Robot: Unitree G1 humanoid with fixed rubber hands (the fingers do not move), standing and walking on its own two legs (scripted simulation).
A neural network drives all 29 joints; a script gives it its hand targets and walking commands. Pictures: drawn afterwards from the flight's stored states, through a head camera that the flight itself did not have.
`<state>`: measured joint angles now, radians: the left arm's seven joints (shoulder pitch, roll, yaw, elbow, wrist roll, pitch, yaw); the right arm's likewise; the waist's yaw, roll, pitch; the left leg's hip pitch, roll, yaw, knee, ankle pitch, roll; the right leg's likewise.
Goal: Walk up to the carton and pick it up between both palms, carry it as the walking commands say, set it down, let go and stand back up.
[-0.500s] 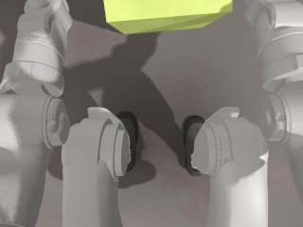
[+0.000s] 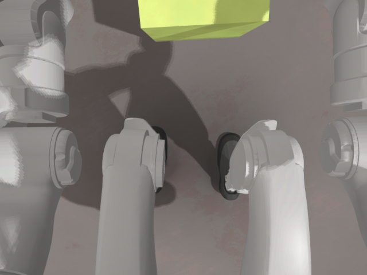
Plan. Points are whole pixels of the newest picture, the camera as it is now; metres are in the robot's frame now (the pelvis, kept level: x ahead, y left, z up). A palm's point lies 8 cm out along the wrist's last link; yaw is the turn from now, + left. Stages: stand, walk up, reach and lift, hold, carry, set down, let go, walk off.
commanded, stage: set down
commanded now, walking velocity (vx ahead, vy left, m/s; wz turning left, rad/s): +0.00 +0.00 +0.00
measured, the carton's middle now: out of the picture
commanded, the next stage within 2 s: let go in 0.92 s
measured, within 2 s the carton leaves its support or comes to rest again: neither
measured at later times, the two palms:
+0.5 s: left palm out of the picture +0.56 +0.21 +0.01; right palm out of the picture +0.58 -0.17 +0.01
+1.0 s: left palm out of the picture +0.56 +0.22 +0.13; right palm out of the picture +0.57 -0.18 +0.13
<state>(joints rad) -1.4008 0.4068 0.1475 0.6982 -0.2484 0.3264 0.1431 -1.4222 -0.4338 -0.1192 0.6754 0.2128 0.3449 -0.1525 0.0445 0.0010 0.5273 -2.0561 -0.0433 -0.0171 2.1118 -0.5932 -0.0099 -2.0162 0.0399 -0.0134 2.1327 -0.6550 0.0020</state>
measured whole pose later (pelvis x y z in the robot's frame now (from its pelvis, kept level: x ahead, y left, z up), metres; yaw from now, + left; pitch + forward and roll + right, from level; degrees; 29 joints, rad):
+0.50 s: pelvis -0.01 +0.00 +0.12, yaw +0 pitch +31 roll +0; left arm -1.45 0.43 0.21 0.55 -0.22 0.51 0.12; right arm -1.46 -0.46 -0.14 0.56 0.21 0.52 -0.13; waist 0.03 -0.02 0.53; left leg -1.75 -0.04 -0.03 1.66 -0.46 -0.02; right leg -1.73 0.06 0.01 1.68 -0.50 0.00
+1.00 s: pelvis +0.00 +0.00 +0.25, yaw +0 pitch +28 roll -1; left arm -1.41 0.39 0.23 0.70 -0.13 0.41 0.07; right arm -1.40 -0.43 -0.19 0.69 0.13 0.41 -0.07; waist 0.03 -0.01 0.52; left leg -1.33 -0.04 -0.05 1.14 -0.29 -0.01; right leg -1.31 0.06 0.03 1.15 -0.33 0.01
